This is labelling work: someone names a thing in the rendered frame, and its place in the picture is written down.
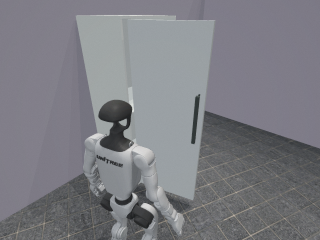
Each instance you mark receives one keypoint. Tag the handle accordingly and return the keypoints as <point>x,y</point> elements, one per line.
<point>195,119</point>

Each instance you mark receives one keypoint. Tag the right robot forearm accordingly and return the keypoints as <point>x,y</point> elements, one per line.
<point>165,207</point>

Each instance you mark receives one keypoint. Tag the left robot forearm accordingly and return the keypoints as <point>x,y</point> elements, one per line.
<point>93,178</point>

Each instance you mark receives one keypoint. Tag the left robot thigh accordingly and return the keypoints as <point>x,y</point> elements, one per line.
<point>120,229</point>

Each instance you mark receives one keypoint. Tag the left robot hand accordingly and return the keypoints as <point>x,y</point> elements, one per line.
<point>100,186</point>

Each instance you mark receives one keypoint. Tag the robot right upper arm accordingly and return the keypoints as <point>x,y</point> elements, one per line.
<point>145,160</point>

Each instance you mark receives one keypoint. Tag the fridge door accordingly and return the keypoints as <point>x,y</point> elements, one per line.
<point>170,65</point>

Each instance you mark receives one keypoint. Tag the robot left shin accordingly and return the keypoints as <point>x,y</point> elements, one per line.
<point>124,238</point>

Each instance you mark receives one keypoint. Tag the right robot hand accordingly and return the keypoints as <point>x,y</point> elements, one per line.
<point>177,226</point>

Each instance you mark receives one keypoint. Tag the robot left upper arm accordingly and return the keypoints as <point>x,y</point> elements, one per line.
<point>90,165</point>

